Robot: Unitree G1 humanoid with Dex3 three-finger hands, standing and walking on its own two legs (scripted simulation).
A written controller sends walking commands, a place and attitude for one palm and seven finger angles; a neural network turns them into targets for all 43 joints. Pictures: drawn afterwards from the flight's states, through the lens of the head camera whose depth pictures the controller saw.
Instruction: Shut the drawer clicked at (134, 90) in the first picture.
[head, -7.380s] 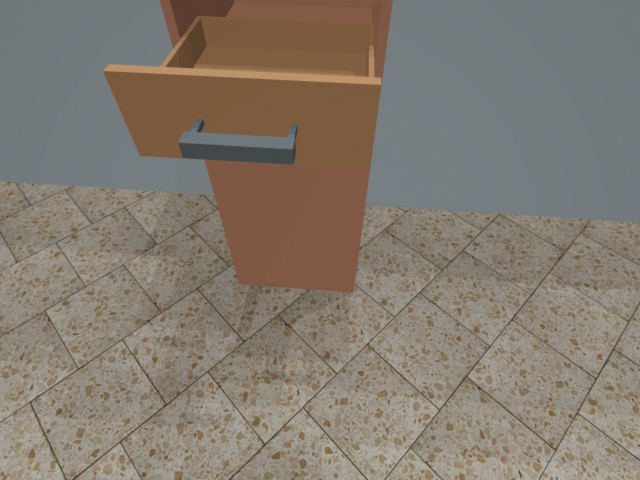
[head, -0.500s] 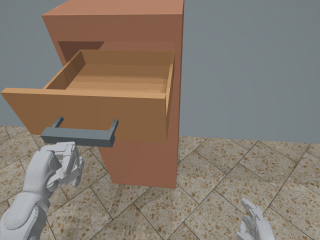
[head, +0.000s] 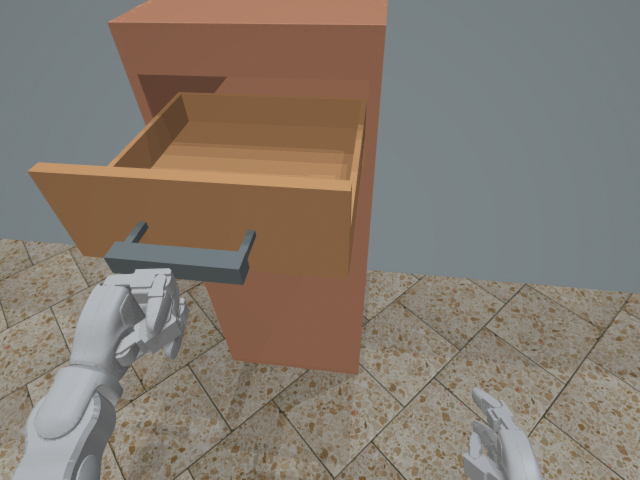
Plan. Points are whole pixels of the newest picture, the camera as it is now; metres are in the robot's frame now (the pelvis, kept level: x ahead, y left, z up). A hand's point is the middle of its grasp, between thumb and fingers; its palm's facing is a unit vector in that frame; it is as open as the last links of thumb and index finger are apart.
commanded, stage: push the drawer shut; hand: left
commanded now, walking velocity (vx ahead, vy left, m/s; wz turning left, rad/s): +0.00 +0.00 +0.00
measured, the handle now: (186, 248) +0.34 +0.20 +0.15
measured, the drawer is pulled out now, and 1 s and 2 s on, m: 0.29 0.19 0.09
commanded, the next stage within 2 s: none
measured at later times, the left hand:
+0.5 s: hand (187, 296) +0.27 +0.17 +0.14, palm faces +0.01 -1.00 -0.07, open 3.3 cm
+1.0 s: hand (209, 244) +0.35 +0.17 +0.15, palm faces -0.03 -1.00 -0.04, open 3.3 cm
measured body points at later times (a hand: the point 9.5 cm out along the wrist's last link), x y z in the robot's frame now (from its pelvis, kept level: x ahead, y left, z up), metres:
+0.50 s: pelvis -0.02 +0.00 +0.00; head -0.03 -0.03 +0.45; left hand +0.26 +0.23 +0.15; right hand +0.17 -0.23 -0.08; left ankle +0.02 +0.13 -0.73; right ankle -0.03 -0.11 -0.73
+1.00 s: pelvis -0.02 +0.00 +0.00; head -0.01 -0.02 +0.45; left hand +0.34 +0.23 +0.15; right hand +0.13 -0.25 -0.10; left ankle +0.02 +0.13 -0.73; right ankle -0.03 -0.11 -0.73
